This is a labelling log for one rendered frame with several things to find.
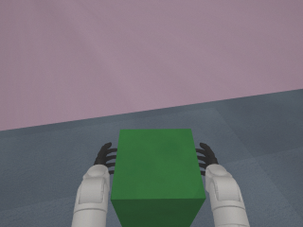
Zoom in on right robot forearm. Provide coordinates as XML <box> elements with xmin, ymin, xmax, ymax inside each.
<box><xmin>205</xmin><ymin>164</ymin><xmax>250</xmax><ymax>227</ymax></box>

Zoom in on left robot forearm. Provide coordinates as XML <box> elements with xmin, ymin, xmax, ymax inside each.
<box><xmin>71</xmin><ymin>165</ymin><xmax>110</xmax><ymax>227</ymax></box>

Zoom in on robot left hand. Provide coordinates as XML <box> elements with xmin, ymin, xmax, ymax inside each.
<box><xmin>94</xmin><ymin>142</ymin><xmax>117</xmax><ymax>175</ymax></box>

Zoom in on robot right hand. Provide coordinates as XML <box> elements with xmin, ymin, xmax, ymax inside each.
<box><xmin>195</xmin><ymin>143</ymin><xmax>219</xmax><ymax>176</ymax></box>

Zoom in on carton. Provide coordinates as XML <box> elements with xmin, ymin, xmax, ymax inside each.
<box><xmin>110</xmin><ymin>129</ymin><xmax>206</xmax><ymax>227</ymax></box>

